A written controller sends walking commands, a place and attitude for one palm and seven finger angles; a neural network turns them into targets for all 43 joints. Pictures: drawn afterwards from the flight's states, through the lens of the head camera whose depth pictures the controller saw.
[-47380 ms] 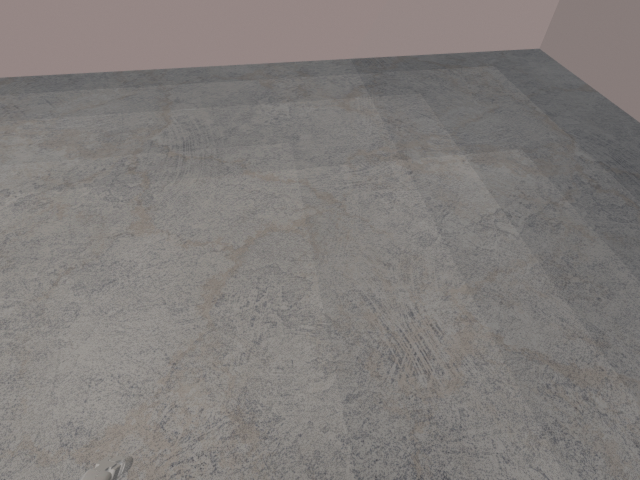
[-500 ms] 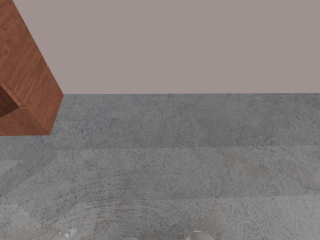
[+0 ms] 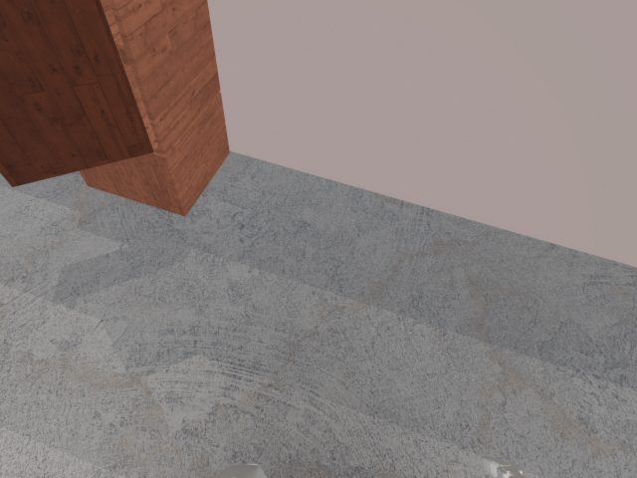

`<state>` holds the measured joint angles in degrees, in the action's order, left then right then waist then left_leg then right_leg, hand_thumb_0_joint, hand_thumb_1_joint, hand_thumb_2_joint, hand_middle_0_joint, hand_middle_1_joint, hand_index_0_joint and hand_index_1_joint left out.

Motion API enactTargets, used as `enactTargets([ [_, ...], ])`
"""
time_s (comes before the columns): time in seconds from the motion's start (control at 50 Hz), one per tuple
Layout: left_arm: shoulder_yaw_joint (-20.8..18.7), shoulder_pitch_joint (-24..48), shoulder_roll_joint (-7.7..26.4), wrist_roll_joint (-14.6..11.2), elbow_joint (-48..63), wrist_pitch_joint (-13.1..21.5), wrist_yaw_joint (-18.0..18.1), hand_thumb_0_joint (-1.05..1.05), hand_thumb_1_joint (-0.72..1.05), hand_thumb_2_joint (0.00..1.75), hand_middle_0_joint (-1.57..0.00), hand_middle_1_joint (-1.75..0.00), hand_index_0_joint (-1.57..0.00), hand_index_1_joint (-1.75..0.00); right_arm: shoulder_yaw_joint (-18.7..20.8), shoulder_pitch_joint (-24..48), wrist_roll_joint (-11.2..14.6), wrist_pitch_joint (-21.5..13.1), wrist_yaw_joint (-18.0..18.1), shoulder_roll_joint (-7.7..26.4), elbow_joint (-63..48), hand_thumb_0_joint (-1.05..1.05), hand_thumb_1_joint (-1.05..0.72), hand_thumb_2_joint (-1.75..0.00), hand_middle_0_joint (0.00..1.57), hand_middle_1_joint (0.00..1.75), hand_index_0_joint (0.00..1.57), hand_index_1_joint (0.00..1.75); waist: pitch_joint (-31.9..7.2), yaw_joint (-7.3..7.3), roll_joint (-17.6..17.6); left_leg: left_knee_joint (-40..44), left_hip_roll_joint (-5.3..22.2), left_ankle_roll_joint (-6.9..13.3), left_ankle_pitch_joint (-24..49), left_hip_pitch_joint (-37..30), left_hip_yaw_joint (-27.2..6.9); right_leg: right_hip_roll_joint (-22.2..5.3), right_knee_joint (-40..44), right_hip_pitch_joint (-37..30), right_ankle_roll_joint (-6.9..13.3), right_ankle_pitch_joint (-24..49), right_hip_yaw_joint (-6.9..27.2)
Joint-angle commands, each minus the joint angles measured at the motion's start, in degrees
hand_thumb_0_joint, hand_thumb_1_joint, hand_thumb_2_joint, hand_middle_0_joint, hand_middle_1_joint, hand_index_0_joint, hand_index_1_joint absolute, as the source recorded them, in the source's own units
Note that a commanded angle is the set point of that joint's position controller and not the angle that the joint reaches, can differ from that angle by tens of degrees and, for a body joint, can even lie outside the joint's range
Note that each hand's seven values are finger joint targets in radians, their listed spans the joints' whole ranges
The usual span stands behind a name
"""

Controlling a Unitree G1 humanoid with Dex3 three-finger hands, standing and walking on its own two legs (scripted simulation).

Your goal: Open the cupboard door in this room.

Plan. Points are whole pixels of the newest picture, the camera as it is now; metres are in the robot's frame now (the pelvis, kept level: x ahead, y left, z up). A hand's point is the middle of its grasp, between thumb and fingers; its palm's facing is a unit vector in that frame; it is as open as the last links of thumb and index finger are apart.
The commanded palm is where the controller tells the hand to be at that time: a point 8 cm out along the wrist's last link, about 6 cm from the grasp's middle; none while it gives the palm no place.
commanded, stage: turn to face it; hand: left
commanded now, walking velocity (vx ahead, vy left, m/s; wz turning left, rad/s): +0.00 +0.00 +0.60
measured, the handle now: out of the picture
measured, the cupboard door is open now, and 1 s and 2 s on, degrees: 45 45 45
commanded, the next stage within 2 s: take the last steps up to it in 0.76 s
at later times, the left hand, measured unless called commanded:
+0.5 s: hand out of the picture +0.04 +0.18 -0.14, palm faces +0.29 -0.92 -0.25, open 7.4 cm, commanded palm none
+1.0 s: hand out of the picture -0.01 +0.19 -0.15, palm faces +0.49 -0.84 -0.26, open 7.4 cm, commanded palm none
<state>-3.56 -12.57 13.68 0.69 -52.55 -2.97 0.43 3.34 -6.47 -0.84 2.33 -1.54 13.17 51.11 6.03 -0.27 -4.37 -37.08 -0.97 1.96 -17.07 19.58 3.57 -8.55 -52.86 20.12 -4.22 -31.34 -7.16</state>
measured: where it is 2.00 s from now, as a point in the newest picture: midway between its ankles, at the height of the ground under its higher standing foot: (224, 453)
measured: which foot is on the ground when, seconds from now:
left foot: down 0.00-0.32, up 0.34-0.62, down 0.64-0.98, up 1.00-1.00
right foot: up 0.00-0.30, down 0.32-0.64, up 0.66-0.96, down 0.98-1.00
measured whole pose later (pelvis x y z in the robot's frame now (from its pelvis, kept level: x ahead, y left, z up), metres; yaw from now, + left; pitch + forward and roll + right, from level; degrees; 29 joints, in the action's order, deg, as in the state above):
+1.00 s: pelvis +0.02 -0.02 +0.01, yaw +27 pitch +0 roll +1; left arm -3.5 -12.4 12.6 1.3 -54.0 -0.6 -0.1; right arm 2.1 -10.1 -0.8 2.9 -0.2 11.3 55.0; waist 2.5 -1.1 0.4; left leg -37.1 -2.0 1.0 -20.2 20.3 -1.0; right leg -3.0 -32.0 14.1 -1.3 -19.9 -2.7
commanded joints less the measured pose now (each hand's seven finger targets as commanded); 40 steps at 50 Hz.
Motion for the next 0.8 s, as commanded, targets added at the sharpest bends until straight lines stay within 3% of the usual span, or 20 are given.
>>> enactTargets([
  [0.0,-1.49,5.78,5.65,0.28,7.04,1.33,0.49,0.0,0.9,0.9,-0.2,-0.3,-0.2,-0.3,3.15,-5.49,-0.72,-1.35,2.6,12.16,-2.38,0.0,-0.9,-0.9,0.2,0.3,0.2,0.3,-9.98,3.3,16.65,15.59,17.4,9.2,23.99,-12.12,-22.01,1.25,-13.35,13.15,-0.1,2.14,7.68],
  [0.08,-1.43,3.73,4.75,0.1,5.44,0.88,0.04,0.0,0.9,0.9,-0.2,-0.3,-0.2,-0.3,2.69,-3.3,-0.74,-1.39,2.62,11.58,-2.72,0.0,-0.9,-0.9,0.2,0.3,0.2,0.3,-8.15,1.48,11.4,17.32,14.09,7.33,18.79,-9.09,-19.3,3.47,-6.04,8.98,-0.23,6.02,6.85],
  [0.2,-1.18,3.17,4.66,0.01,6.1,1.3,0.3,0.0,0.9,0.9,-0.2,-0.3,-0.2,-0.3,3.31,-2.49,-0.9,-0.62,2.11,11.86,-2.81,0.0,-0.9,-0.9,0.2,0.3,0.2,0.3,-8.14,1.15,13.59,16.54,12.08,6.98,13.84,-4.78,-23.18,7.03,9.7,-0.25,0.53,6.79,5.51],
  [0.26,-1.93,-2.45,6.24,-0.17,4.95,2.14,0.78,0.0,0.9,0.9,-0.2,-0.3,-0.2,-0.3,3.35,0.47,-0.21,-0.28,1.88,10.65,-3.87,0.0,-0.9,-0.9,0.2,0.3,0.2,0.3,-9.43,-2.21,10.3,10.92,7.73,3.37,10.13,3.42,-22.08,6.82,27.05,-14.64,1.28,16.5,5.78],
  [0.28,-2.76,-4.16,10.04,0.54,4.85,2.75,1.25,0.0,0.9,0.9,-0.2,-0.3,-0.2,-0.3,3.09,0.08,0.36,-0.25,1.57,7.58,-4.49,0.0,-0.9,-0.9,0.2,0.3,0.2,0.3,-10.02,-3.11,-0.81,1.96,2.15,-0.15,0.86,11.52,-16.82,-2.74,35.82,-21.58,3.92,12.66,15.58],
  [0.3,-3.38,-3.9,14.18,1.14,5.43,2.95,1.47,0.0,0.9,0.9,-0.2,-0.3,-0.2,-0.3,2.77,0.85,0.43,-0.27,1.29,5.38,-5.91,0.0,-0.9,-0.9,0.2,0.3,0.2,0.3,-8.46,-3.76,-13.72,-12.67,-4.55,-4.11,-14.91,16.53,-5.96,-16.96,40.02,-19.46,10.62,14.69,28.83],
  [0.32,-2.7,-2.49,13.34,0.67,5.9,2.88,1.63,0.0,0.9,0.9,-0.2,-0.3,-0.2,-0.3,3.04,0.97,-0.18,-0.11,1.0,7.46,-5.51,0.0,-0.9,-0.9,0.2,0.3,0.2,0.3,-7.8,-2.84,-9.56,-24.36,-1.3,-3.46,-17.21,14.63,-7.67,-19.64,39.07,-12.82,14.02,19.75,27.6],
  [0.34,-2.02,1.23,10.85,0.68,6.96,3.0,1.58,0.0,0.9,0.9,-0.2,-0.3,-0.2,-0.3,2.96,-0.97,-0.31,0.13,0.54,6.8,-4.81,0.0,-0.9,-0.9,0.2,0.3,0.2,0.3,-6.39,-0.37,-5.42,-29.12,-0.28,-3.39,-12.84,13.17,-7.87,-15.63,37.67,-9.29,13.97,20.27,21.35],
  [0.4,-1.05,3.25,7.54,0.38,6.85,3.2,1.58,0.0,0.9,0.9,-0.2,-0.3,-0.2,-0.3,2.53,-1.12,-0.09,0.97,0.12,5.2,-2.88,0.0,-0.9,-0.9,0.2,0.3,0.2,0.3,-5.7,0.92,-10.54,-29.19,1.76,-5.22,-8.94,13.81,-4.56,-9.55,33.24,-12.51,10.96,38.49,9.65],
  [0.44,-1.35,-0.16,7.83,0.6,5.91,3.55,1.65,0.0,0.9,0.9,-0.2,-0.3,-0.2,-0.3,1.65,1.33,0.12,0.62,0.06,3.84,-3.29,0.0,-0.9,-0.9,0.2,0.3,0.2,0.3,-6.46,-0.71,-8.28,-19.96,1.79,-5.66,-9.7,12.15,-2.0,-9.37,30.32,-17.16,10.61,49.04,7.01],
  [0.52,-2.27,-4.44,10.8,1.0,3.38,3.41,1.43,0.0,0.9,0.9,-0.2,-0.3,-0.2,-0.3,0.57,2.57,0.34,-0.26,0.12,2.12,-2.99,0.0,-0.9,-0.9,0.2,0.3,0.2,0.3,-7.46,-2.43,-6.47,-3.56,0.0,-4.66,-8.52,4.47,2.01,-10.75,25.48,-18.5,10.19,53.63,5.73],
  [0.56,-2.37,-3.25,10.97,0.45,3.02,3.31,1.02,0.0,0.9,0.9,-0.2,-0.3,-0.2,-0.3,0.61,-1.24,0.19,-0.68,0.4,3.1,-1.79,0.0,-0.9,-0.9,0.2,0.3,0.2,0.3,-8.31,-0.15,-5.93,5.9,-0.87,-3.8,0.34,-3.69,2.39,-9.03,21.37,-14.52,7.29,49.83,3.3],
  [0.58,-2.24,-2.17,10.41,-0.08,3.29,3.14,0.8,0.0,0.9,0.9,-0.2,-0.3,-0.2,-0.3,1.05,-4.33,0.05,-1.08,0.52,5.02,-0.92,0.0,-0.9,-0.9,0.2,0.3,0.2,0.3,-9.87,1.8,-2.2,11.94,0.63,-2.87,8.58,-11.5,0.67,-8.12,16.37,-9.35,4.98,44.41,1.97],
  [0.6,-1.73,-2.41,7.38,-0.35,4.4,2.89,0.5,0.0,0.9,0.9,-0.2,-0.3,-0.2,-0.3,2.16,-6.93,-0.38,-1.64,0.84,9.8,-0.64,0.0,-0.9,-0.9,0.2,0.3,0.2,0.3,-12.97,3.09,10.55,13.84,11.73,1.31,21.26,-20.16,-12.72,-2.79,6.57,0.88,1.39,26.51,-1.49],
  [0.62,-0.36,0.41,3.83,-0.65,6.22,2.38,0.53,0.0,0.9,0.9,-0.2,-0.3,-0.2,-0.3,3.26,-10.63,-0.57,-1.45,1.61,14.57,-0.28,0.0,-0.9,-0.9,0.2,0.3,0.2,0.3,-12.81,5.06,21.41,16.02,23.3,9.9,40.99,-20.17,-26.81,2.43,-3.65,8.95,-0.85,-5.93,0.24],
  [0.64,-0.49,2.2,5.16,-0.23,6.23,1.56,0.93,0.0,0.9,0.9,-0.2,-0.3,-0.2,-0.3,2.98,-10.95,-0.75,-1.03,2.09,14.65,0.6,0.0,-0.9,-0.9,0.2,0.3,0.2,0.3,-12.62,4.96,16.16,15.26,24.48,12.72,37.11,-17.17,-24.48,1.71,-8.52,7.96,0.49,-6.77,5.74],
  [0.66,-0.71,2.67,4.94,0.08,5.4,1.2,1.05,0.0,0.9,0.9,-0.2,-0.3,-0.2,-0.3,2.34,-8.25,-0.84,-1.29,2.32,12.45,0.08,0.0,-0.9,-0.9,0.2,0.3,0.2,0.3,-10.66,4.0,14.34,17.31,21.5,11.47,25.77,-12.98,-21.3,1.61,-9.84,7.76,1.02,-3.93,6.0],
  [0.68,-0.89,2.7,4.4,0.23,4.41,0.94,0.83,0.0,0.9,0.9,-0.2,-0.3,-0.2,-0.3,2.14,-5.33,-0.88,-1.4,2.74,11.61,-0.81,0.0,-0.9,-0.9,0.2,0.3,0.2,0.3,-8.3,2.98,17.27,17.92,18.98,10.36,20.6,-9.65,-20.93,1.71,-10.19,8.38,1.06,-1.24,6.42],
  [0.72,-0.86,1.72,4.05,0.27,2.83,0.71,0.23,0.0,0.9,0.9,-0.2,-0.3,-0.2,-0.3,1.38,-2.47,-0.94,-1.51,3.09,9.78,-1.12,0.0,-0.9,-0.9,0.2,0.3,0.2,0.3,-5.54,1.44,15.31,18.58,16.73,8.8,18.51,-6.4,-17.82,2.31,-8.34,7.34,1.07,2.62,6.78],
  [0.78,-0.52,0.3,2.83,0.07,1.75,0.9,-0.04,0.0,0.9,0.9,-0.2,-0.3,-0.2,-0.3,1.37,-3.14,-0.85,-1.71,3.18,9.8,-0.61,0.0,-0.9,-0.9,0.2,0.3,0.2,0.3,-8.82,1.11,10.97,17.68,15.13,8.22,20.23,-9.43,-15.95,4.19,-1.59,4.38,1.17,3.92,5.37],
])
